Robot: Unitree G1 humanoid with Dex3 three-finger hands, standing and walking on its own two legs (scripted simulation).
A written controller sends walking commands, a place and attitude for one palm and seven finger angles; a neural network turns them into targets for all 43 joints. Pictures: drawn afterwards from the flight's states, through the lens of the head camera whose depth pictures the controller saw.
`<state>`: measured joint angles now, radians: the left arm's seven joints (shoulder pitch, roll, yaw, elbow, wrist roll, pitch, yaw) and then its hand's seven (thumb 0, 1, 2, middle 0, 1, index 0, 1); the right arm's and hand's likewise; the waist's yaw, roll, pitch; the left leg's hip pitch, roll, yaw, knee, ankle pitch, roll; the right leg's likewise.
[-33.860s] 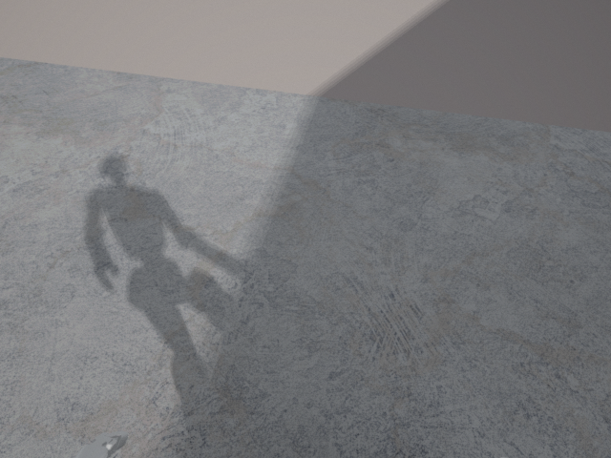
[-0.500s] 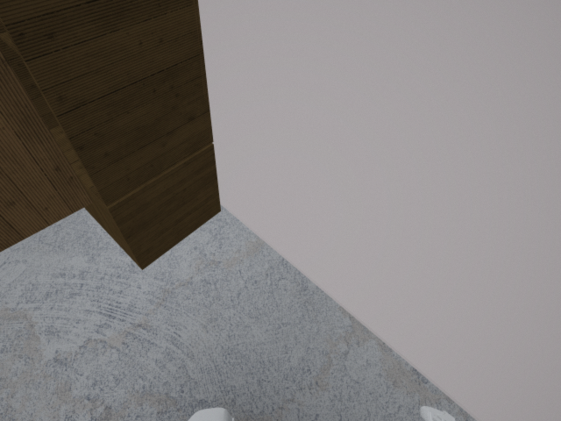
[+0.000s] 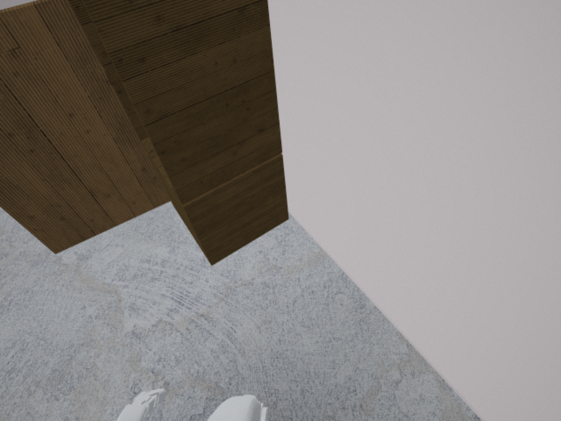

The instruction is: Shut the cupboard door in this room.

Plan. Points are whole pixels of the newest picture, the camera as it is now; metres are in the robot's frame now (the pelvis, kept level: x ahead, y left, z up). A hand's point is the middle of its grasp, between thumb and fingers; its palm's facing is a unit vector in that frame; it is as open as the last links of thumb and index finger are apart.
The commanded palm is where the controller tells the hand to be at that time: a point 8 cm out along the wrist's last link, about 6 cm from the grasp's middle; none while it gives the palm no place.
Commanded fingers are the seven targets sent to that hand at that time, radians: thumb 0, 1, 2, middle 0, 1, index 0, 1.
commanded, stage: turn to face it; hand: left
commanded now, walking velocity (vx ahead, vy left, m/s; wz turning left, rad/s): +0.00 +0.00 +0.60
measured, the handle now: out of the picture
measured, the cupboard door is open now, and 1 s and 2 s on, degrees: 86 86 86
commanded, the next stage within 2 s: take the last steps up to it in 0.86 s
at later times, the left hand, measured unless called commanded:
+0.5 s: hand out of the picture -0.03 +0.28 -0.17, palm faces +0.32 -0.91 -0.25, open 7.4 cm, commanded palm none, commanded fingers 0.00 0.90 0.90 -0.20 -0.30 -0.20 -0.30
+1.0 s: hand out of the picture -0.03 +0.20 -0.14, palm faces +0.47 -0.84 -0.28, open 7.4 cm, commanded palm none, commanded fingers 0.00 0.90 0.90 -0.20 -0.30 -0.20 -0.30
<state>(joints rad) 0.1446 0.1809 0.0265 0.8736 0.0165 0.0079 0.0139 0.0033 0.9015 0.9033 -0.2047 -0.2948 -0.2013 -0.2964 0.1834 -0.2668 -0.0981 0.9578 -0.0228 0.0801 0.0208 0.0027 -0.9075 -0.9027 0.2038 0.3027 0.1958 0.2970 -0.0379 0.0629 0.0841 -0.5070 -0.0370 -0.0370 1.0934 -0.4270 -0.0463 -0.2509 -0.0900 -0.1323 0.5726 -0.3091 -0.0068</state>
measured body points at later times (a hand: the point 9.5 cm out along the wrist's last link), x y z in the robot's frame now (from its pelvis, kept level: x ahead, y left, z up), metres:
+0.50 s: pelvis -0.02 +0.05 +0.00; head +0.02 +0.09 +0.45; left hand -0.05 +0.33 -0.15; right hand +0.16 -0.17 -0.12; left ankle -0.05 +0.13 -0.73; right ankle +0.00 -0.11 -0.65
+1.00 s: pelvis -0.02 -0.01 +0.01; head +0.02 -0.04 +0.45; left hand -0.05 +0.24 -0.12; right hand +0.13 -0.22 -0.17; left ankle -0.11 +0.11 -0.65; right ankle +0.02 -0.09 -0.73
